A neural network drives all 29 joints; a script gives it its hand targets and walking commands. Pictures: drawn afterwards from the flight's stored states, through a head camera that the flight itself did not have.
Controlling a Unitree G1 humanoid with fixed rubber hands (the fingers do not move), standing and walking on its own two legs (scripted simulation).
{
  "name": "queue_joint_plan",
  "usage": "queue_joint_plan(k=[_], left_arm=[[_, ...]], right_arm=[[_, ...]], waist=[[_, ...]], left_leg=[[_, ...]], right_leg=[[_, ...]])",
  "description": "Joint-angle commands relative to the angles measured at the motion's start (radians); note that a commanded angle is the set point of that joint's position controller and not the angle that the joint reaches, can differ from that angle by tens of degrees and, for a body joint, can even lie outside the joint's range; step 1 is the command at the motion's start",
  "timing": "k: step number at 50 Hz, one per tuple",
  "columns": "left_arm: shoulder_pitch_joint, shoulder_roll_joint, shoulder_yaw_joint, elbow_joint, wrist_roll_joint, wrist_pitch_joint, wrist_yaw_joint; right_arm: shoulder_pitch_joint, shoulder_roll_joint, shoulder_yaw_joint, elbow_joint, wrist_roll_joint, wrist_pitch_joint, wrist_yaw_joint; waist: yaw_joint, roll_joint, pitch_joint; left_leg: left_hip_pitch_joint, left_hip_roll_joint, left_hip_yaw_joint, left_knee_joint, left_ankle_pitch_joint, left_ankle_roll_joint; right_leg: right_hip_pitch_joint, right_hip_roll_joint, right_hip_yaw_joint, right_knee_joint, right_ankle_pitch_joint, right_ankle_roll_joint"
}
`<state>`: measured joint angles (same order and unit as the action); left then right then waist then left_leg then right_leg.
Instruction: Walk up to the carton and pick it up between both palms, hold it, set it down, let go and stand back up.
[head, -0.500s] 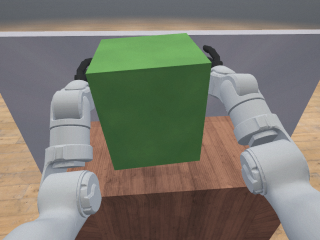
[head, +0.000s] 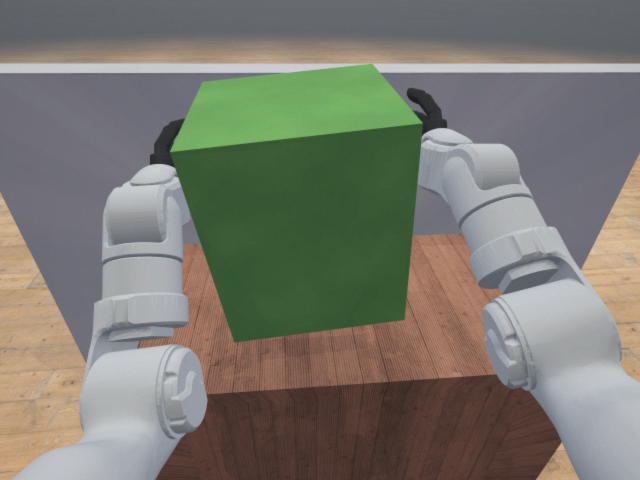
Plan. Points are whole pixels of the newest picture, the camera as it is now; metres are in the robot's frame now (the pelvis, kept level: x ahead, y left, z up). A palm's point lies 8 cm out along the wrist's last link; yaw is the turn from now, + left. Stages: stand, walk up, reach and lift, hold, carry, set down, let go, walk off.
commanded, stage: hold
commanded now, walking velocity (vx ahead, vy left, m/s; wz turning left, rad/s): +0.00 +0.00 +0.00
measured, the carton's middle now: (304, 201) +0.37 +0.00 +0.25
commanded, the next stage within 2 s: none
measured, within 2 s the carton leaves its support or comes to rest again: neither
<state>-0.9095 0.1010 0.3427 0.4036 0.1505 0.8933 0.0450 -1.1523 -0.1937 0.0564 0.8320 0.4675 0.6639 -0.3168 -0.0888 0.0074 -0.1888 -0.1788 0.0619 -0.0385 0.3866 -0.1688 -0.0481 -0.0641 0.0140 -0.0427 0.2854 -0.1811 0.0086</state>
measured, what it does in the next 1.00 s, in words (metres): stands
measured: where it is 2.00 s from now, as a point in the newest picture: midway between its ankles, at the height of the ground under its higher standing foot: outside the picture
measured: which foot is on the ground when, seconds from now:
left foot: down 0.00-1.00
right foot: down 0.00-1.00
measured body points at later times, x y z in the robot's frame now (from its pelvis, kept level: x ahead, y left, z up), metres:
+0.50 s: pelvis +0.00 +0.00 +0.00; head -0.09 +0.01 +0.44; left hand +0.39 +0.16 +0.29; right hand +0.39 -0.15 +0.31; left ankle +0.03 +0.14 -0.75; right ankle -0.01 -0.12 -0.75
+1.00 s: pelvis +0.00 +0.00 +0.00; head -0.09 +0.01 +0.44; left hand +0.39 +0.16 +0.28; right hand +0.39 -0.14 +0.31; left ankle +0.03 +0.14 -0.75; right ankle -0.01 -0.12 -0.75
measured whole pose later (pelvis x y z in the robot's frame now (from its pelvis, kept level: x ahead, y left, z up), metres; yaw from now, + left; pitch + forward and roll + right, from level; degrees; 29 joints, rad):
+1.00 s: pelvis +0.00 +0.00 +0.00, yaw +0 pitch -2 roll -2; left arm -0.92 0.10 0.34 0.41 0.16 0.89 0.04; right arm -1.16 -0.20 0.06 0.84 0.47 0.67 -0.31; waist -0.09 0.01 -0.19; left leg -0.18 0.06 -0.04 0.39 -0.17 -0.05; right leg -0.07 0.01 -0.04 0.29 -0.18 0.01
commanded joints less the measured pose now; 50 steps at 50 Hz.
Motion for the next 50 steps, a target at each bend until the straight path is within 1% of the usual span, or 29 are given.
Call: queue_joint_plan(k=[1, 8, 16, 31, 50], left_arm=[[-0.956, -0.564, -0.385, -0.212, -0.181, -0.104, -0.133], [-0.953, -0.563, -0.371, -0.183, -0.174, -0.105, -0.132], [-0.952, -0.561, -0.361, -0.166, -0.174, -0.111, -0.135], [-0.947, -0.561, -0.370, -0.183, -0.180, -0.112, -0.136], [-0.940, -0.565, -0.376, -0.194, -0.179, -0.105, -0.135]], right_arm=[[-0.717, 0.669, 0.156, -0.290, 0.167, -0.006, 0.157], [-0.726, 0.661, 0.144, -0.260, 0.162, -0.008, 0.163], [-0.738, 0.665, 0.145, -0.267, 0.161, -0.014, 0.162], [-0.735, 0.673, 0.157, -0.297, 0.168, -0.014, 0.155], [-0.728, 0.666, 0.159, -0.301, 0.169, -0.008, 0.156]], waist=[[-0.004, 0.070, -0.359], [-0.001, 0.063, -0.353], [-0.001, 0.049, -0.356], [-0.004, 0.049, -0.365], [-0.005, 0.055, -0.361]], left_leg=[[0.185, -0.104, 0.013, -0.004, 0.225, -0.037], [0.174, -0.101, 0.012, -0.010, 0.213, -0.036], [0.173, -0.104, 0.013, -0.010, 0.215, -0.030], [0.183, -0.107, 0.013, -0.002, 0.230, -0.029], [0.187, -0.105, 0.012, -0.001, 0.238, -0.035]], right_leg=[[0.012, 0.080, 0.027, -0.018, 0.222, 0.070], [0.011, 0.082, 0.028, -0.019, 0.209, 0.065], [0.017, 0.081, 0.029, -0.022, 0.218, 0.067], [0.021, 0.079, 0.027, -0.020, 0.237, 0.073], [0.022, 0.082, 0.027, -0.019, 0.240, 0.071]])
